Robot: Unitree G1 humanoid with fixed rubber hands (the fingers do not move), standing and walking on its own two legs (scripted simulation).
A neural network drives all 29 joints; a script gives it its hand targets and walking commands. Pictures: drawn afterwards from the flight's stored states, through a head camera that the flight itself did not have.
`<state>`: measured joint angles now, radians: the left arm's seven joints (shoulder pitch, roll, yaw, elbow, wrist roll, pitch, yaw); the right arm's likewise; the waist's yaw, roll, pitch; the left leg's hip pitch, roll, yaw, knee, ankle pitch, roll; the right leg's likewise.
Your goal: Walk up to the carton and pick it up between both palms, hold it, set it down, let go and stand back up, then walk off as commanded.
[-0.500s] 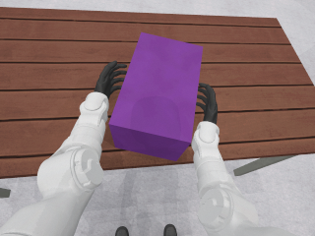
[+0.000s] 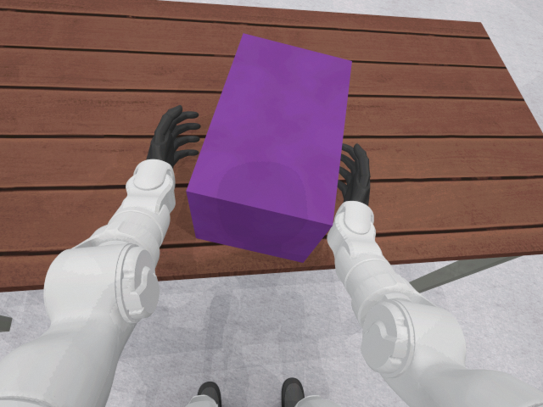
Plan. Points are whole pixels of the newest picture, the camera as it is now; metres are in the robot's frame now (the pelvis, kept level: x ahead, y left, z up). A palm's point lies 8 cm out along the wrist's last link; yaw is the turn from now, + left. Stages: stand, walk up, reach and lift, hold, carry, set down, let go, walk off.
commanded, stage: set down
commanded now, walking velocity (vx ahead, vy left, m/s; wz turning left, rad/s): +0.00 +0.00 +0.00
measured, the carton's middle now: (273, 149) +0.50 -0.01 -0.01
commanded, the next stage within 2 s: none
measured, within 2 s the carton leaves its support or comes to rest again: neither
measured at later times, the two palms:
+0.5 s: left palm (119, 107) +0.47 +0.19 +0.11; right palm (391, 159) +0.41 -0.15 +0.10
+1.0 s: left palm (113, 92) +0.46 +0.19 +0.14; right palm (399, 146) +0.40 -0.14 +0.14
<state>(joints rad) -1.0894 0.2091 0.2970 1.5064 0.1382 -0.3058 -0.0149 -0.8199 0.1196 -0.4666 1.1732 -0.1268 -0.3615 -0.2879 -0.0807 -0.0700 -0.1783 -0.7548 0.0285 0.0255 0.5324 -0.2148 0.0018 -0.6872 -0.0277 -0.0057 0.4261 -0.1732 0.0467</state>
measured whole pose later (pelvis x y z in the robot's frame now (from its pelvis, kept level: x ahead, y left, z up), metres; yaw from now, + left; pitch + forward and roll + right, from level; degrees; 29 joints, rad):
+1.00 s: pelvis -0.03 +0.02 +0.00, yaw +0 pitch +15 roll -4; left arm -1.30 0.36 -0.16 1.55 -0.26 -0.03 -0.05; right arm -1.09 -0.04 -0.25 1.21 0.18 0.06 -0.28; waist -0.16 -0.05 -0.18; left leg -0.63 0.03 0.02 0.61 -0.24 0.00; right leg -0.53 -0.03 -0.01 0.42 -0.15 0.05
